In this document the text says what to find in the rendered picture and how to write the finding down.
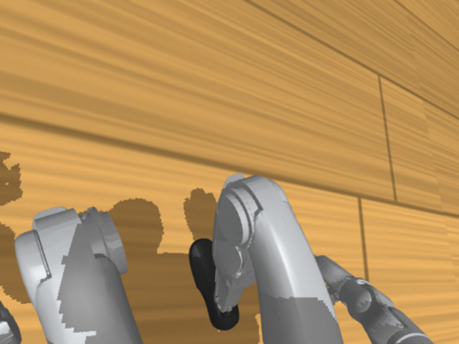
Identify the right robot foot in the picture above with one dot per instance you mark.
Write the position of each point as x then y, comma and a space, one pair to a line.
203, 270

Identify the right robot hand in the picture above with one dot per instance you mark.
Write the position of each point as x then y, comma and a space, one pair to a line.
334, 276

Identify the left robot arm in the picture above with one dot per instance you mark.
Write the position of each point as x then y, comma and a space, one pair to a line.
9, 330

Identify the right robot arm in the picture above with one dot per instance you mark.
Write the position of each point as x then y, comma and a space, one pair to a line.
383, 323

